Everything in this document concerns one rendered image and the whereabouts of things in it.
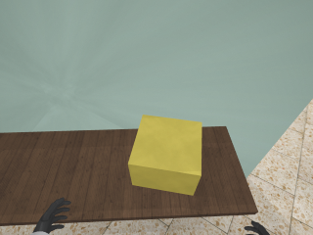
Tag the robot left hand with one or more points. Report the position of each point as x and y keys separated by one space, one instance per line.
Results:
x=48 y=218

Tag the carton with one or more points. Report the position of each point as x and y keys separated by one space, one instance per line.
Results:
x=166 y=154

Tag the robot right hand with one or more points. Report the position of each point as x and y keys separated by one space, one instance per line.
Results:
x=257 y=228

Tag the table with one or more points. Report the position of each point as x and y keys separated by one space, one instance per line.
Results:
x=90 y=169

